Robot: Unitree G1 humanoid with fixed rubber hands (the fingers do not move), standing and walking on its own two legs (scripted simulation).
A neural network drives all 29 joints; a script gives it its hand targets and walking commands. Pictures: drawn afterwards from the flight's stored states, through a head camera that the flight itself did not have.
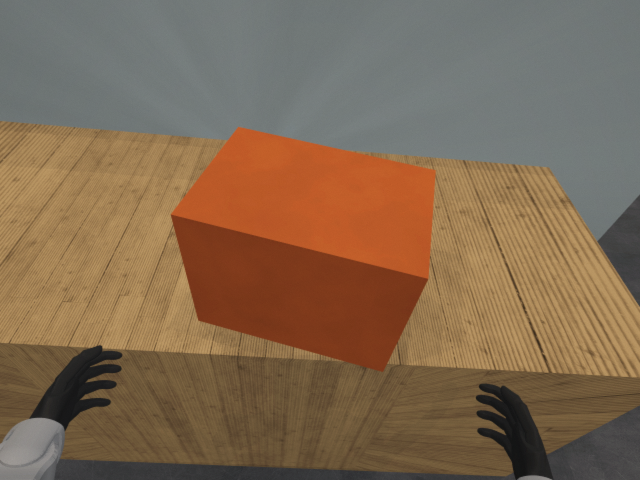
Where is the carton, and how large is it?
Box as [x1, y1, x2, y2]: [171, 127, 435, 371]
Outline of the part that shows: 238,127 171,213 198,320 382,371 428,278 435,170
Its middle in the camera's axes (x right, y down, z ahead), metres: -0.01 +0.02 +0.60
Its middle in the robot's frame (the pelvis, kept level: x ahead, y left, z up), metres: +0.45 +0.02 +0.02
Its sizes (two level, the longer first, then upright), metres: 0.305 0.207 0.238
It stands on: a pedestal, 0.68 m high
